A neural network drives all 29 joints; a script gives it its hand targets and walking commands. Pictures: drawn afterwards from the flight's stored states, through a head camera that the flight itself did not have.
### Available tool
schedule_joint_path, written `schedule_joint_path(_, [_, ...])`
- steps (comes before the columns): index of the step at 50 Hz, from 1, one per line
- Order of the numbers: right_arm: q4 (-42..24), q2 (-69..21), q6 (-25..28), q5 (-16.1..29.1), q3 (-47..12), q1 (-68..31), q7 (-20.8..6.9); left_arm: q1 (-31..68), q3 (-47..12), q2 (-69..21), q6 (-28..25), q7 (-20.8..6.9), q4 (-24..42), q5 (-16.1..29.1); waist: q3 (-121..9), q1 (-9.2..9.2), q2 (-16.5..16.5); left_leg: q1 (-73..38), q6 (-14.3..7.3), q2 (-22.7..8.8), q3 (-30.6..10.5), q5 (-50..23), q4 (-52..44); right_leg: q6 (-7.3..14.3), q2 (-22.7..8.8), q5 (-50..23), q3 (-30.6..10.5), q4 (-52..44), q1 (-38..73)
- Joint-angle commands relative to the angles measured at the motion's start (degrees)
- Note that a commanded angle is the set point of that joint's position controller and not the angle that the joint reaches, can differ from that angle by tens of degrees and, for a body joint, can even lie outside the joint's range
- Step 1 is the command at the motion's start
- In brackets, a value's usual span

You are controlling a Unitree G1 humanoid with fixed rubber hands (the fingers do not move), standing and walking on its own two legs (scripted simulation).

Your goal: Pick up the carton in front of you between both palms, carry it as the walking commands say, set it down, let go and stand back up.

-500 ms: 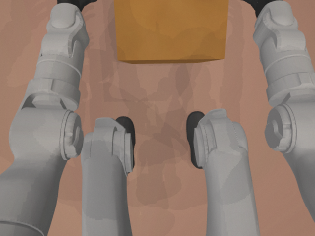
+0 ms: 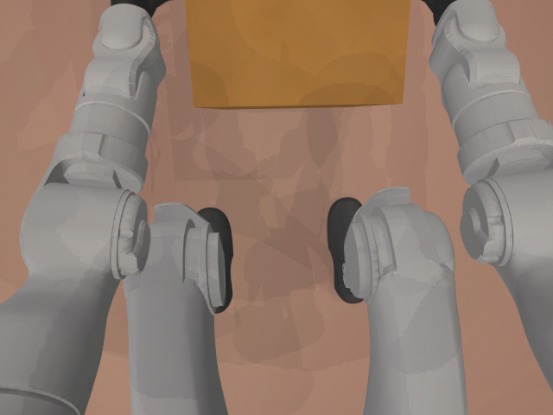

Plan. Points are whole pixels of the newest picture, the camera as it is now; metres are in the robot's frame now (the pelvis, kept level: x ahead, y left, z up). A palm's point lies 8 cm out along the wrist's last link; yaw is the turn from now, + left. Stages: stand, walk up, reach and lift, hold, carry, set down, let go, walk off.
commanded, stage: reach and lift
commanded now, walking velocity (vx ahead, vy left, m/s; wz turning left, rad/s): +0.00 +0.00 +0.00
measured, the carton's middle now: (290, 26) +0.52 -0.03 -0.25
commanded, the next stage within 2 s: none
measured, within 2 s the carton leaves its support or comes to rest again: leaves its support in 0.38 s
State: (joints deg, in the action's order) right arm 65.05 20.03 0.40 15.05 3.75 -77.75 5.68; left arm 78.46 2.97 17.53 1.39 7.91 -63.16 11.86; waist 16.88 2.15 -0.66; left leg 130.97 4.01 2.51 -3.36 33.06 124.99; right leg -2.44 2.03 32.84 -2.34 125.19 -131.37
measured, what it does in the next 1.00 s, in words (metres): rises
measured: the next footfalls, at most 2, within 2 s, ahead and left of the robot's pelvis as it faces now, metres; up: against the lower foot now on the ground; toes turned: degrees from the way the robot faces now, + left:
none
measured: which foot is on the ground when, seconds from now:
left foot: down 0.00-1.00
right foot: down 0.00-1.00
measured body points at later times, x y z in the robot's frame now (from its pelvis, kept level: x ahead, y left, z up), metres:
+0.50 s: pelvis +0.00 +0.00 -0.01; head +0.35 -0.01 +0.27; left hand +0.54 +0.12 -0.17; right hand +0.53 -0.18 -0.17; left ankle +0.11 +0.14 -0.34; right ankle +0.11 -0.13 -0.34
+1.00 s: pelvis -0.01 +0.01 +0.10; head +0.25 -0.01 +0.47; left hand +0.50 +0.12 +0.03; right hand +0.49 -0.18 +0.04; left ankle +0.11 +0.14 -0.34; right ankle +0.11 -0.13 -0.34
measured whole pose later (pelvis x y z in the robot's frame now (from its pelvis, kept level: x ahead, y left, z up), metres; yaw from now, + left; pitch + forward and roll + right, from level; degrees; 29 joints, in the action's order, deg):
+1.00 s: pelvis -0.01 +0.01 +0.10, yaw -1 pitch +43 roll +0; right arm 45.6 3.3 -19.3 -12.4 27.6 -62.5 2.2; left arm 62.0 26.9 0.3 18.9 4.5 -46.2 -12.1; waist -9.2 1.9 -1.4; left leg 118.0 4.5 7.3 -5.6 28.4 103.5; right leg -4.5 6.0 27.6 -5.7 103.2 -118.5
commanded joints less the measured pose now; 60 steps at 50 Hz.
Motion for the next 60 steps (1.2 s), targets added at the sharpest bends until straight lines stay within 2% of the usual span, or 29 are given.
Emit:
schedule_joint_path(1, [-4.7,3.8,1.4,0.4,0.2,-10.4,0.6,11.8,-0.2,2.8,-1.7,0.3,5.4,-0.4,-64.3,0.32,-1.9,-32.2,-1.0,0.5,5.6,-16.6,-9.1,-0.4,0.2,-19.0,4.2,-11.8,32.9])
schedule_joint_path(3, [-7.6,4.3,2.0,-0.9,0.0,-15.5,0.3,14.2,-1.0,2.1,-1.5,-0.3,6.2,0.9,-64.5,2.91,1.0,-30.2,-1.5,0.2,5.2,-15.9,-8.7,-0.8,-0.5,-19.4,4.8,-10.4,31.4])
schedule_joint_path(8, [-3.0,-6.9,1.6,-1.2,-4.3,-18.8,-0.2,18.5,-2.6,-8.0,-2.4,-0.4,2.7,-0.7,-64.8,0.8,0.5,-33.0,-1.4,2.5,5.9,-15.7,-9.2,-0.5,1.3,-17.8,3.9,-12.4,34.9])
schedule_joint_path(10, [-8.2,-17.0,1.7,-0.5,-6.6,-26.2,-2.0,25.6,-5.9,-20.6,-1.8,-2.4,6.3,0.0,-64.9,0.44,-2.9,-32.3,-1.7,3.0,5.2,-14.9,-9.5,0.4,2.1,-17.7,4.4,-10.9,33.4])
schedule_joint_path(11, [-9.4,-26.5,1.1,-0.9,-8.9,-32.3,-4.1,31.2,-8.8,-29.2,-1.3,-4.9,7.8,1.6,-64.6,3.6,-0.6,-32.9,-2.1,4.1,5.2,-16.5,-8.2,1.0,2.4,-17.7,4.1,-11.4,32.3])
schedule_joint_path(16, [-10.4,-45.0,-2.9,-5.2,-7.3,-37.3,-10.9,33.8,-6.5,-50.8,2.6,-11.5,6.8,-4.3,-61.2,1.42,-3.4,-28.5,-1.7,6.2,7.2,-12.4,-8.1,1.2,4.2,-15.1,6.3,-9.2,29.8])
schedule_joint_path(17, [-10.7,-47.8,-4.2,-5.2,-8.5,-37.4,-12.0,35.7,-6.9,-52.3,3.7,-12.9,7.5,-3.3,-63.7,4.04,-0.8,-28.8,-2.3,5.8,7.3,-13.2,-6.0,1.2,4.2,-17.1,5.3,-10.0,35.7])
schedule_joint_path(18, [-8.6,-51.1,-5.3,-5.2,-8.8,-36.5,-13.0,33.7,-6.2,-53.5,4.2,-13.2,7.4,-5.0,-63.2,0.32,-1.2,-28.2,-2.3,5.9,8.3,-13.8,-6.4,0.9,4.4,-17.5,5.7,-8.6,33.3])
schedule_joint_path(22, [-18.8,-60.1,-6.9,-4.2,-10.7,-35.9,-14.6,38.1,-11.2,-62.6,5.3,-14.1,18.5,0.0,-77.4,4.57,1.2,-33.4,-2.5,6.5,8.2,-23.0,-5.6,1.2,5.1,-27.1,7.1,-8.1,39.1])
schedule_joint_path(24, [-23.7,-63.1,-8.4,-2.4,-14.0,-35.8,-14.5,36.7,-12.4,-66.4,6.0,-13.2,22.7,0.0,-87.1,1.09,-0.7,-40.0,-1.8,7.3,9.4,-25.1,-7.7,1.0,5.2,-28.6,7.4,-9.1,43.7])
schedule_joint_path(25, [-27.1,-65.3,-8.7,-2.5,-14.4,-35.7,-14.8,33.2,-13.3,-70.1,7.2,-13.1,20.9,-0.1,-92.0,2.71,-1.0,-42.2,-2.3,7.0,8.6,-25.6,-7.9,0.8,5.7,-29.3,7.9,-9.2,45.7])
schedule_joint_path(27, [-34.2,-67.0,-10.1,-1.7,-16.7,-37.3,-15.1,33.2,-15.8,-71.0,8.7,-12.6,26.6,-0.9,-98.5,0.51,-2.0,-45.4,-2.2,7.4,8.5,-28.9,-9.0,0.4,5.6,-31.6,8.1,-8.8,44.5])
schedule_joint_path(29, [-32.4,-68.7,-12.5,-4.9,-14.6,-29.9,-15.2,33.8,-18.1,-74.2,9.8,-12.6,31.9,0.4,-103.7,6.86,-0.2,-45.2,-0.9,8.6,8.9,-26.6,-10.2,0.5,6.7,-30.6,9.7,-11.8,49.9])
schedule_joint_path(30, [-33.3,-72.4,-13.7,-4.2,-16.2,-27.8,-15.0,34.1,-18.3,-72.2,10.6,-12.9,32.9,-2.1,-100.6,2.18,-1.4,-44.0,-1.6,8.1,9.5,-25.4,-11.8,0.2,6.8,-30.5,8.2,-12.8,46.4])
schedule_joint_path(32, [-28.8,-69.9,-15.8,-9.2,-13.7,-26.3,-15.3,27.4,-13.2,-75.3,13.1,-13.4,24.3,-4.5,-91.5,4.91,-0.2,-40.1,-1.6,8.7,9.3,-15.4,-15.2,0.1,6.3,-19.4,8.7,-17.1,45.3])
schedule_joint_path(34, [-26.2,-74.6,-17.1,-9.6,-12.3,-26.1,-16.1,25.9,-11.8,-73.6,13.5,-13.6,25.5,-7.9,-85.4,-0.58,-0.1,-36.3,-2.0,8.7,9.7,-13.8,-17.2,0.3,6.5,-16.5,7.3,-18.8,40.4])
schedule_joint_path(39, [-17.9,-71.6,-18.8,-17.1,-0.8,-18.7,-17.0,26.5,-5.0,-72.5,15.5,-15.0,20.0,-12.4,-72.3,3.29,-1.7,-30.3,-2.0,8.4,9.1,-4.1,-24.8,1.3,7.1,-7.4,8.0,-25.9,37.0])
schedule_joint_path(40, [-18.0,-75.1,-19.3,-17.6,-1.9,-21.9,-17.3,28.1,-3.6,-71.7,15.3,-15.0,20.5,-14.1,-75.2,0.16,-0.6,-34.1,-2.6,8.8,10.0,-4.5,-25.4,1.1,7.1,-8.0,6.9,-27.3,38.8])
schedule_joint_path(41, [-15.0,-74.9,-19.6,-19.7,-0.3,-18.9,-17.2,24.2,-1.0,-73.6,15.7,-15.3,15.7,-14.8,-73.5,3.63,1.2,-33.0,-2.9,8.5,8.6,-3.1,-26.1,1.2,7.2,-7.1,7.8,-27.8,39.7])
schedule_joint_path(42, [-17.5,-73.5,-18.7,-19.1,-0.8,-19.3,-17.6,24.0,-1.6,-74.1,15.5,-15.5,16.6,-16.1,-76.6,0.44,-2.9,-32.5,-2.4,8.7,9.5,-3.9,-26.8,1.6,7.3,-7.9,7.3,-27.8,40.5])
schedule_joint_path(43, [-17.9,-73.0,-18.5,-18.9,-0.3,-21.1,-17.9,23.2,-2.1,-74.8,15.5,-15.4,17.4,-15.8,-74.7,2.57,-3.6,-33.8,-2.2,8.5,8.1,-6.1,-28.7,1.5,7.5,-10.3,7.9,-28.3,38.1])
schedule_joint_path(44, [-15.5,-75.2,-19.2,-19.6,-0.5,-19.6,-17.9,24.0,-0.3,-70.8,15.2,-15.5,18.2,-17.2,-75.3,-0.41,1.2,-33.6,-2.9,8.5,8.9,-5.9,-28.3,1.2,7.3,-8.8,6.6,-30.2,39.8])
schedule_joint_path(50, [-17.3,-78.0,-20.0,-21.1,-1.3,-17.0,-18.1,21.2,-0.7,-75.3,16.5,-16.9,17.4,-17.0,-81.5,1.89,2.1,-42.2,-3.0,8.6,8.1,-5.1,-34.1,1.1,7.4,-8.5,7.5,-35.3,48.2])
schedule_joint_path(54, [-23.1,-79.4,-19.5,-17.2,-6.2,-18.2,-18.6,18.4,-7.0,-78.5,16.7,-17.1,22.8,-14.5,-87.9,-0.71,-1.1,-49.3,-2.0,8.8,8.5,-12.5,-37.0,0.8,7.4,-15.8,7.1,-36.8,52.6])
schedule_joint_path(55, [-24.1,-80.9,-19.9,-16.5,-9.5,-14.2,-18.5,17.3,-8.4,-78.6,16.5,-17.2,23.9,-13.4,-88.2,2.12,3.2,-51.0,-2.2,7.9,7.0,-14.2,-37.1,0.0,7.8,-17.2,7.8,-38.1,53.7])
schedule_joint_path(56, [-23.2,-81.5,-19.8,-15.8,-8.4,-15.5,-18.5,19.9,-10.1,-78.0,16.5,-17.5,25.6,-12.8,-89.3,0.52,1.4,-49.3,-1.9,8.7,7.9,-14.2,-37.3,0.7,7.3,-18.0,6.2,-38.7,58.8])
schedule_joint_path(57, [-22.4,-78.8,-20.1,-17.4,-7.3,-9.1,-18.5,14.0,-11.4,-82.1,17.4,-17.4,23.5,-11.6,-87.1,4.59,-3.3,-49.7,-0.8,8.6,7.4,-12.5,-38.5,1.6,7.1,-16.2,6.2,-40.1,59.1])
schedule_joint_path(58, [-23.9,-80.0,-19.9,-16.1,-9.7,-12.6,-18.5,10.9,-8.9,-80.9,17.5,-17.7,21.1,-13.3,-82.3,0.61,-0.8,-52.3,-1.9,8.3,6.7,-12.6,-40.1,0.5,7.7,-15.3,7.0,-39.7,53.3])
schedule_joint_path(60, [-22.9,-80.4,-20.3,-15.8,-10.9,-8.4,-18.1,11.9,-12.0,-80.0,16.8,-17.4,25.9,-11.8,-84.0,1.51,-0.3,-52.6,-1.5,8.3,6.5,-12.9,-41.4,0.6,7.1,-16.2,6.3,-41.9,58.8])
